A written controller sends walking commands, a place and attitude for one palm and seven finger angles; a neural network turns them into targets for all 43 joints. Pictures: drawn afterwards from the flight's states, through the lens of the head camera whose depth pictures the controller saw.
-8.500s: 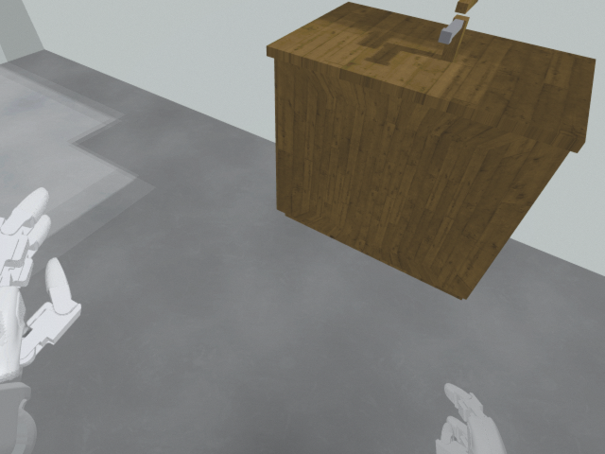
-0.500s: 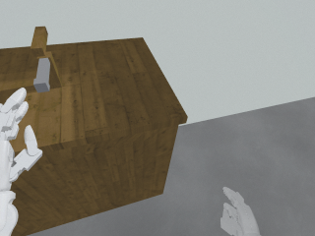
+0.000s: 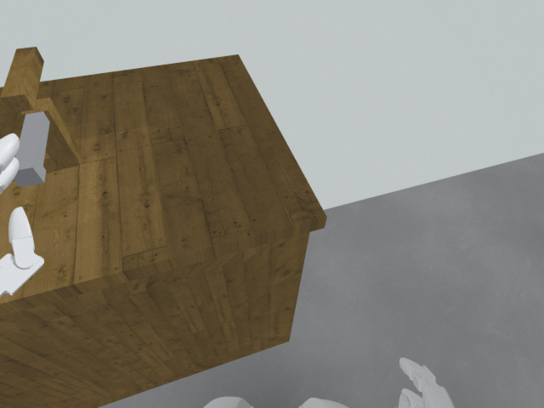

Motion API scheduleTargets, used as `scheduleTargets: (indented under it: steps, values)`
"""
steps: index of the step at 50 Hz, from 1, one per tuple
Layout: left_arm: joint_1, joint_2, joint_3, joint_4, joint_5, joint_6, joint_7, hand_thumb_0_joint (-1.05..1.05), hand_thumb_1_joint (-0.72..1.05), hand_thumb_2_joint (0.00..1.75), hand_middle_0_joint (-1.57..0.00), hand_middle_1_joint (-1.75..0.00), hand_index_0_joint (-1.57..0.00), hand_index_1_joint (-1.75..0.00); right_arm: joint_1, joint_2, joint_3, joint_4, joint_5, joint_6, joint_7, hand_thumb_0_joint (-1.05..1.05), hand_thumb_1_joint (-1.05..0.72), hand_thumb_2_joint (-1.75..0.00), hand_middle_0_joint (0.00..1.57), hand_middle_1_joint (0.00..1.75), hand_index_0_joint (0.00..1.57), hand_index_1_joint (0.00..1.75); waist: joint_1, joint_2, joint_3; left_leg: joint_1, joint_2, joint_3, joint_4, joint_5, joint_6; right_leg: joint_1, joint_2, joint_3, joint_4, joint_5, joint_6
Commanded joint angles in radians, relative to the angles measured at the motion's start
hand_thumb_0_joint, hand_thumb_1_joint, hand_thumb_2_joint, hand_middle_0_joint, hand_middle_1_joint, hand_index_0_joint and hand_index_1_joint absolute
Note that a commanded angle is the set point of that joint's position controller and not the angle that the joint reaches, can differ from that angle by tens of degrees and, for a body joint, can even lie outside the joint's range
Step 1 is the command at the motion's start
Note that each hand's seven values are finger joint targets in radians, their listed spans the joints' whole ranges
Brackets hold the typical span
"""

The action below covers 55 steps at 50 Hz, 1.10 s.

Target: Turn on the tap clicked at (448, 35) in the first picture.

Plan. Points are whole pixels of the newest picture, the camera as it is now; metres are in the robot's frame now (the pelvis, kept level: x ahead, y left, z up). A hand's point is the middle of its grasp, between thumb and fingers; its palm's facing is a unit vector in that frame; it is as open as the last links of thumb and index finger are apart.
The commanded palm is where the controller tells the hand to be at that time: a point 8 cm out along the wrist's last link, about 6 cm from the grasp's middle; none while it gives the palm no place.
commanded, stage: come to a stop and stand still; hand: left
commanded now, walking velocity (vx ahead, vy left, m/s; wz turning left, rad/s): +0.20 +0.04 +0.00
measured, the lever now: (27, 171) +0.37 +0.33 +0.16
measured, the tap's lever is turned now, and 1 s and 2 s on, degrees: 0 0 0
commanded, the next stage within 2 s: look again from close up in 1.66 s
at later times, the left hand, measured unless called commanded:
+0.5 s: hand (24, 184) +0.31 +0.29 +0.20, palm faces +0.40 -0.84 -0.37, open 7.4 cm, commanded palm +0.25 +0.32 +0.20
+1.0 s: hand out of the picture +0.27 +0.31 +0.19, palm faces +0.42 -0.85 -0.30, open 7.4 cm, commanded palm +0.22 +0.34 +0.20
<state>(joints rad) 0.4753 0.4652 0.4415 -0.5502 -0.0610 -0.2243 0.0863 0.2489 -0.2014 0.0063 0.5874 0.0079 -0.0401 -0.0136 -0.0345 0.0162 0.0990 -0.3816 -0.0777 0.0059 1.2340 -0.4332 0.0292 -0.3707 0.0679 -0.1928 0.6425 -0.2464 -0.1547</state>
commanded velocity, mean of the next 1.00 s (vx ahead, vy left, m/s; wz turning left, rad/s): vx -0.07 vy -0.04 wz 0.00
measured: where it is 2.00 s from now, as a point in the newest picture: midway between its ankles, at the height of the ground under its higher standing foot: outside the picture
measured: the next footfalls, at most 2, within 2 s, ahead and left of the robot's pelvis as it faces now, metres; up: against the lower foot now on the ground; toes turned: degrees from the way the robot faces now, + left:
left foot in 0.32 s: +0.13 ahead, +0.16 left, +0.00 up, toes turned +3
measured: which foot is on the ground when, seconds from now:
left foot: up 0.00-0.30, down 0.32-1.00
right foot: down 0.00-1.00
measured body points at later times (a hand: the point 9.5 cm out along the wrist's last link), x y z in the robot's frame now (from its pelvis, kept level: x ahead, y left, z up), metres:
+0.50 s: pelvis +0.08 +0.04 +0.03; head +0.10 +0.06 +0.47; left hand +0.28 +0.33 +0.22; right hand +0.28 -0.17 -0.04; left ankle +0.09 +0.16 -0.71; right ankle +0.08 -0.04 -0.71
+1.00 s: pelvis +0.05 +0.06 +0.03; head +0.05 +0.07 +0.48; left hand +0.25 +0.35 +0.20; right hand +0.21 -0.17 -0.05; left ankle +0.09 +0.16 -0.71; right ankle +0.08 -0.04 -0.71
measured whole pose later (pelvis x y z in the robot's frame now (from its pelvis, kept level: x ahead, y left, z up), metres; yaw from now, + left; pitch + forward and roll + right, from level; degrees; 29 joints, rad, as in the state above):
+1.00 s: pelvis +0.05 +0.06 +0.03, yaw -1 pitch -2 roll -2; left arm 0.42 0.31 0.32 -0.44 -0.04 -0.12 0.16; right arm 0.25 -0.21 0.01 0.59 0.02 -0.08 -0.06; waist 0.02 0.01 0.01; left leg -0.23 0.03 0.07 0.48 -0.22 0.03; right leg -0.18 0.01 -0.11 0.39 -0.18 -0.02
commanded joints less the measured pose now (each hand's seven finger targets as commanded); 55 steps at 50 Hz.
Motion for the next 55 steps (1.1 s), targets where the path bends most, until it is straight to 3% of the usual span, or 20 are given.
scheduleTargets:
  steps: [1, 3, 4, 5, 6, 9, 10, 12, 14, 15, 17, 18, 20, 23, 26, 35, 40, 44, 48, 55]
  values:
    - [-0.11, 0.132, 0.134, -0.17, -0.008, -0.074, 0.009, 0.0, 0.9, 0.9, -0.2, -0.3, -0.2, -0.3, -0.114, -0.126, -0.061, -0.165, -0.002, -0.059, 0.014, 0.0, -0.9, -0.9, 0.2, 0.3, 0.2, 0.3, 0.041, -0.088, -0.112, -0.253, 0.125, -0.099, 0.188, 0.101, -0.025, 0.033, -0.388, 0.632, -0.483, -0.336, 0.017]
    - [-0.185, 0.088, 0.06, -0.132, 0.004, -0.064, 0.009, 0.0, 0.9, 0.9, -0.2, -0.3, -0.2, -0.3, -0.105, -0.111, -0.036, -0.126, -0.011, -0.068, 0.009, 0.0, -0.9, -0.9, 0.2, 0.3, 0.2, 0.3, 0.024, -0.009, -0.092, -0.171, 0.151, -0.043, 0.059, 0.207, -0.03, -0.102, -0.341, 0.447, -0.503, -0.296, -0.014]
    - [-0.214, 0.068, 0.025, -0.111, 0.008, -0.056, 0.011, 0.0, 0.9, 0.9, -0.2, -0.3, -0.2, -0.3, -0.099, -0.108, -0.032, -0.115, -0.014, -0.073, 0.004, 0.0, -0.9, -0.9, 0.2, 0.3, 0.2, 0.3, 0.021, 0.003, -0.095, -0.14, 0.145, -0.008, -0.023, 0.24, -0.027, -0.109, -0.317, 0.381, -0.507, -0.296, -0.008]
    - [-0.292, 0.076, 0.004, -0.148, 0.01, -0.053, 0.014, 0.0, 0.9, 0.9, -0.2, -0.3, -0.2, -0.3, -0.115, -0.109, -0.037, -0.108, -0.013, -0.082, -0.006, 0.0, -0.9, -0.9, 0.2, 0.3, 0.2, 0.3, 0.024, -0.003, -0.096, -0.074, 0.146, 0.013, -0.122, 0.216, -0.021, -0.151, -0.324, 0.39, -0.503, -0.318, -0.011]
    - [-0.266, 0.054, -0.013, -0.102, 0.01, -0.048, 0.018, 0.0, 0.9, 0.9, -0.2, -0.3, -0.2, -0.3, -0.106, -0.102, -0.031, -0.108, -0.016, -0.091, -0.017, 0.0, -0.9, -0.9, 0.2, 0.3, 0.2, 0.3, 0.032, -0.014, -0.092, -0.045, 0.136, 0.054, -0.212, 0.253, -0.02, -0.143, -0.301, 0.323, -0.504, -0.318, 0.005]
    - [-0.199, 0.05, -0.011, -0.102, 0.024, -0.038, 0.041, 0.0, 0.9, 0.9, -0.2, -0.3, -0.2, -0.3, -0.108, -0.096, -0.025, -0.122, -0.026, -0.128, -0.041, 0.0, -0.9, -0.9, 0.2, 0.3, 0.2, 0.3, 0.068, -0.049, -0.153, 0.035, 0.081, 0.122, -0.51, 0.218, -0.014, 0.034, -0.263, 0.307, -0.456, -0.222, 0.072]
    - [-0.191, 0.089, 0.029, -0.115, 0.024, -0.029, 0.051, 0.0, 0.9, 0.9, -0.2, -0.3, -0.2, -0.3, -0.128, -0.092, -0.025, -0.123, -0.027, -0.133, -0.043, 0.0, -0.9, -0.9, 0.2, 0.3, 0.2, 0.3, 0.075, -0.08, -0.168, 0.107, 0.077, 0.121, -0.589, 0.2, -0.009, 0.03, -0.286, 0.326, -0.428, -0.205, 0.066]
    - [-0.152, 0.058, 0.024, -0.135, 0.017, -0.031, 0.06, 0.0, 0.9, 0.9, -0.2, -0.3, -0.2, -0.3, -0.136, -0.084, -0.018, -0.144, -0.024, -0.139, -0.05, 0.0, -0.9, -0.9, 0.2, 0.3, 0.2, 0.3, 0.082, -0.11, -0.171, 0.112, 0.072, 0.109, -0.688, 0.238, -0.006, 0.137, -0.258, 0.281, -0.375, -0.062, 0.093]
    - [-0.162, 0.047, 0.03, -0.137, 0.013, -0.034, 0.069, 0.0, 0.9, 0.9, -0.2, -0.3, -0.2, -0.3, -0.132, -0.095, -0.023, -0.151, -0.012, -0.137, -0.049, 0.0, -0.9, -0.9, 0.2, 0.3, 0.2, 0.3, 0.075, -0.1, -0.183, 0.147, 0.106, 0.049, -0.776, 0.286, -0.001, 0.2, -0.229, 0.274, -0.303, 0.096, 0.139]
    - [-0.185, 0.073, 0.052, -0.131, 0.01, -0.03, 0.072, 0.0, 0.9, 0.9, -0.2, -0.3, -0.2, -0.3, -0.148, -0.1, -0.028, -0.15, -0.007, -0.133, -0.05, 0.0, -0.9, -0.9, 0.2, 0.3, 0.2, 0.3, 0.068, -0.098, -0.189, 0.206, 0.15, 0.005, -0.797, 0.361, 0.005, 0.173, -0.211, 0.264, -0.25, 0.136, 0.144]
    - [-0.182, 0.056, 0.034, -0.127, 0.005, -0.027, 0.072, 0.0, 0.9, 0.9, -0.2, -0.3, -0.2, -0.3, -0.151, -0.125, -0.039, -0.165, 0.002, -0.12, -0.055, 0.0, -0.9, -0.9, 0.2, 0.3, 0.2, 0.3, 0.067, -0.043, -0.22, 0.245, 0.213, -0.058, -0.79, 0.577, 0.011, 0.2, -0.155, 0.232, -0.194, 0.26, 0.165]
    - [-0.159, 0.058, 0.039, -0.109, 0.007, -0.021, 0.07, 0.0, 0.9, 0.9, -0.2, -0.3, -0.2, -0.3, -0.144, -0.127, -0.042, -0.168, 0.007, -0.114, -0.052, 0.0, -0.9, -0.9, 0.2, 0.3, 0.2, 0.3, 0.063, -0.025, -0.243, 0.257, 0.219, -0.044, -0.768, 0.669, 0.006, 0.219, -0.142, 0.225, -0.18, 0.354, 0.172]
    - [-0.124, 0.075, 0.048, -0.157, 0.01, -0.011, 0.06, 0.0, 0.9, 0.9, -0.2, -0.3, -0.2, -0.3, -0.145, -0.111, -0.033, -0.176, 0.0, -0.105, -0.044, 0.0, -0.9, -0.9, 0.2, 0.3, 0.2, 0.3, 0.053, 0.113, -0.277, 0.258, 0.214, -0.032, -0.755, 0.818, -0.002, 0.251, -0.13, 0.186, -0.137, 0.464, 0.16]
    - [-0.117, 0.045, 0.01, -0.198, 0.007, -0.008, 0.051, 0.0, 0.9, 0.9, -0.2, -0.3, -0.2, -0.3, -0.133, -0.112, -0.037, -0.195, 0.002, -0.099, -0.031, 0.0, -0.9, -0.9, 0.2, 0.3, 0.2, 0.3, 0.052, 0.086, -0.268, 0.214, 0.232, -0.045, -0.766, 0.805, -0.013, 0.283, -0.115, 0.178, -0.157, 0.415, 0.15]
    - [-0.079, 0.059, 0.026, -0.234, 0.0, -0.003, 0.053, 0.0, 0.9, 0.9, -0.2, -0.3, -0.2, -0.3, -0.132, -0.113, -0.039, -0.204, -0.001, -0.095, -0.027, 0.0, -0.9, -0.9, 0.2, 0.3, 0.2, 0.3, 0.051, 0.095, -0.291, 0.226, 0.239, -0.049, -0.764, 0.829, -0.014, 0.287, -0.111, 0.165, -0.153, 0.403, 0.147]
    - [-0.037, 0.075, 0.067, -0.216, -0.019, 0.008, 0.061, 0.0, 0.9, 0.9, -0.2, -0.3, -0.2, -0.3, -0.135, -0.1, -0.041, -0.202, 0.006, -0.092, -0.04, 0.0, -0.9, -0.9, 0.2, 0.3, 0.2, 0.3, 0.049, 0.087, -0.283, 0.171, 0.244, -0.058, -0.823, 0.568, -0.019, 0.306, -0.113, 0.172, -0.191, 0.276, 0.146]
    - [-0.073, 0.038, 0.018, -0.153, -0.011, 0.024, 0.068, 0.0, 0.9, 0.9, -0.2, -0.3, -0.2, -0.3, -0.139, -0.109, -0.041, -0.181, 0.01, -0.097, -0.047, 0.0, -0.9, -0.9, 0.2, 0.3, 0.2, 0.3, 0.045, 0.046, -0.217, 0.097, 0.215, -0.05, -0.873, 0.253, -0.01, 0.299, -0.127, 0.202, -0.25, 0.155, 0.147]
    - [-0.137, 0.02, -0.025, -0.122, 0.006, 0.03, 0.074, 0.0, 0.9, 0.9, -0.2, -0.3, -0.2, -0.3, -0.134, -0.116, -0.039, -0.173, 0.009, -0.099, -0.05, 0.0, -0.9, -0.9, 0.2, 0.3, 0.2, 0.3, 0.045, 0.017, -0.129, 0.055, 0.178, -0.046, -0.895, 0.046, -0.005, 0.234, -0.139, 0.243, -0.34, -0.045, 0.142]
    - [-0.198, 0.033, -0.028, -0.125, 0.022, 0.032, 0.085, 0.0, 0.9, 0.9, -0.2, -0.3, -0.2, -0.3, -0.134, -0.12, -0.038, -0.168, 0.006, -0.098, -0.054, 0.0, -0.9, -0.9, 0.2, 0.3, 0.2, 0.3, 0.044, 0.035, -0.083, 0.05, 0.158, -0.049, -0.913, -0.012, -0.001, 0.195, -0.139, 0.249, -0.391, -0.181, 0.14]
    - [-0.129, 0.057, 0.013, -0.131, 0.021, 0.017, 0.085, 0.0, 0.9, 0.9, -0.2, -0.3, -0.2, -0.3, -0.137, -0.121, -0.042, -0.168, 0.008, -0.103, -0.048, 0.0, -0.9, -0.9, 0.2, 0.3, 0.2, 0.3, 0.05, 0.073, -0.132, 0.054, 0.165, -0.076, -0.951, 0.038, 0.002, 0.271, -0.119, 0.211, -0.337, -0.065, 0.139]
